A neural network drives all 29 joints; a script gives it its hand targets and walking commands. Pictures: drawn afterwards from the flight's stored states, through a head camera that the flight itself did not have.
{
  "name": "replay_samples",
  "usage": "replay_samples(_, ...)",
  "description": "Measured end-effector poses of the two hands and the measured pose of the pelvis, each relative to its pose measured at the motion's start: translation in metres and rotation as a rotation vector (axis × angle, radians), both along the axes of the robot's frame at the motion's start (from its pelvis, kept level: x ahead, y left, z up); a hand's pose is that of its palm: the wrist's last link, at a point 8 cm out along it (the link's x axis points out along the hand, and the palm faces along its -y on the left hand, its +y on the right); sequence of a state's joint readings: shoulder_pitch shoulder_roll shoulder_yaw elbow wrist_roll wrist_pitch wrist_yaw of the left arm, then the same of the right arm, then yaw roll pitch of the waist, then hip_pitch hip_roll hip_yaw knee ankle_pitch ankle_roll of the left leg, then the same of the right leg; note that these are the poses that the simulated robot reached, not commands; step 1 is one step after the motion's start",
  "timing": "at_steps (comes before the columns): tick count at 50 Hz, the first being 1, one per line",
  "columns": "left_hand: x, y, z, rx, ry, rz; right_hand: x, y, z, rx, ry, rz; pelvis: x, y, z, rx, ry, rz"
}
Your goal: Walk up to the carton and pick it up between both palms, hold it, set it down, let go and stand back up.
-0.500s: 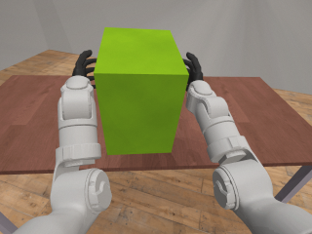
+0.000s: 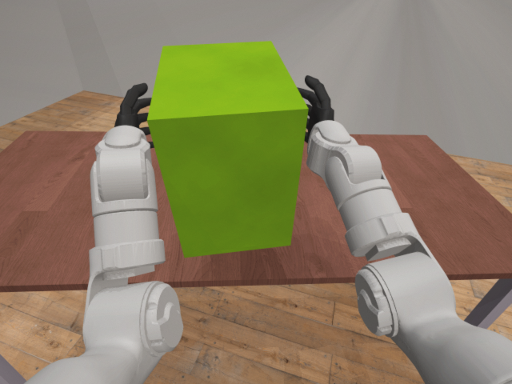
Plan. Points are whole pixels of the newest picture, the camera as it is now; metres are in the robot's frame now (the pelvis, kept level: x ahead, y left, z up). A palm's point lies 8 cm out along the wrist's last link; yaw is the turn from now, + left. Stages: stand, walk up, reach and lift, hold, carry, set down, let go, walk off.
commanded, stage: hold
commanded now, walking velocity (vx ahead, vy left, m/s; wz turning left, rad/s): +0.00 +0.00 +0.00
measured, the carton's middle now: (228, 148) +0.41 +0.01 +0.23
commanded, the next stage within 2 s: none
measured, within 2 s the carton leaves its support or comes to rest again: neither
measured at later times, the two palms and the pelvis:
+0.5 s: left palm (127, 122) +0.37 +0.14 +0.30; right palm (322, 115) +0.37 -0.13 +0.30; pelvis +0.00 -0.01 +0.00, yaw +1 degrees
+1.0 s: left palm (124, 120) +0.36 +0.14 +0.30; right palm (323, 105) +0.37 -0.13 +0.31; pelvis +0.00 -0.01 +0.00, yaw +1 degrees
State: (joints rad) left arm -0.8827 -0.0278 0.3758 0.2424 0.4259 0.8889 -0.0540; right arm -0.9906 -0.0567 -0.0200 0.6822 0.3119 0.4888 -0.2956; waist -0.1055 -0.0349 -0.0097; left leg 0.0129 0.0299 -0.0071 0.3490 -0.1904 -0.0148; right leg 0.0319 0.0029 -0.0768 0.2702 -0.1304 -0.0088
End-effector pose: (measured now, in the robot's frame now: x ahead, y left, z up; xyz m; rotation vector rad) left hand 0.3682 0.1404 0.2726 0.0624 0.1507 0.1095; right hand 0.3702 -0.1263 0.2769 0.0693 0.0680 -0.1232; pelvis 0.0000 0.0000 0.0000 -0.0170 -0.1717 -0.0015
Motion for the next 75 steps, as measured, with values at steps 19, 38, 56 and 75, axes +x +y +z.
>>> replay_samples(19,0.000,-0.006,0.023,-0.004,0.011,0.003,0.000,-0.006,0.022,-0.032,0.021,0.002,-0.002,-0.016,0.000,0.008,0.021,0.018)
replay_samples(38,-0.003,0.004,0.018,-0.012,-0.001,-0.004,-0.003,0.003,0.027,-0.022,0.015,-0.001,0.002,-0.007,0.000,0.003,0.020,0.021)
replay_samples(56,-0.003,0.001,0.029,-0.014,-0.008,0.008,0.000,0.001,0.037,-0.032,0.013,0.009,0.005,-0.014,0.000,0.007,0.024,0.026)
replay_samples(75,-0.005,0.005,0.027,-0.013,-0.014,0.002,-0.004,0.005,0.035,-0.020,0.012,0.005,0.006,-0.011,0.000,0.007,0.017,0.029)
